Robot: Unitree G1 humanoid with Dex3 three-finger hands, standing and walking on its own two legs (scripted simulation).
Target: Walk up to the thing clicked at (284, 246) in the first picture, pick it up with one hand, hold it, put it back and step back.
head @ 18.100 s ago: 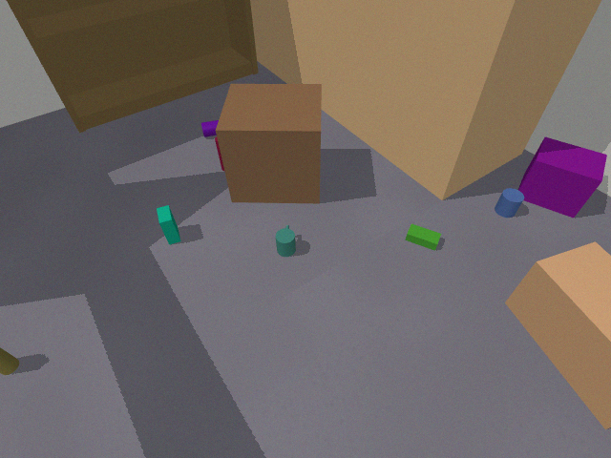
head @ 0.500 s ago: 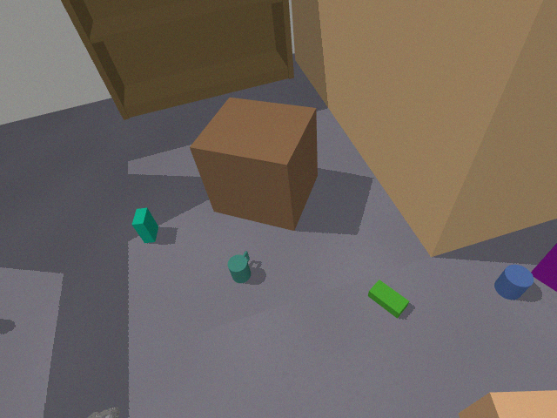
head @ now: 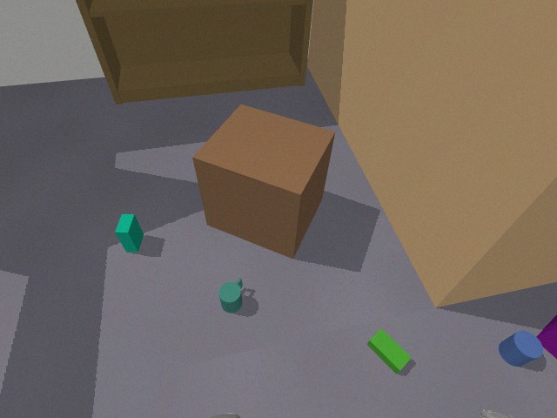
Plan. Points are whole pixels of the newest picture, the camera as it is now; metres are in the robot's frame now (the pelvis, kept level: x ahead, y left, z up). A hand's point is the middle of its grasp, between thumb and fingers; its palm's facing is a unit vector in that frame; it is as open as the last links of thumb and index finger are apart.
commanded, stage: walk up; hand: left
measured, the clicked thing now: (233, 293) +0.63 +0.18 -0.71
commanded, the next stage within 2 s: none
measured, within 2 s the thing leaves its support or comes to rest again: neither
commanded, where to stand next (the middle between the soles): +0.21 -0.03 m, yaw -3 degrees
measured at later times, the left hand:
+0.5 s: hand (143, 387) +0.19 +0.23 -0.12, palm faces -0.06 -0.90 -0.43, open 7.4 cm
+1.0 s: hand (143, 379) +0.21 +0.24 -0.15, palm faces -0.04 -0.94 -0.33, open 7.4 cm
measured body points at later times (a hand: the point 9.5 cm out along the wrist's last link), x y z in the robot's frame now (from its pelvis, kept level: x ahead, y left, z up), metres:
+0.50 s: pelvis +0.12 -0.04 +0.01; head +0.15 -0.07 +0.45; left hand +0.19 +0.28 -0.09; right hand +0.19 -0.35 -0.13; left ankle +0.11 +0.10 -0.67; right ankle +0.18 -0.16 -0.72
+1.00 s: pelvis +0.15 -0.01 +0.01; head +0.16 +0.00 +0.46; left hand +0.21 +0.29 -0.13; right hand +0.24 -0.31 -0.11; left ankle +0.20 +0.12 -0.72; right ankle +0.18 -0.16 -0.72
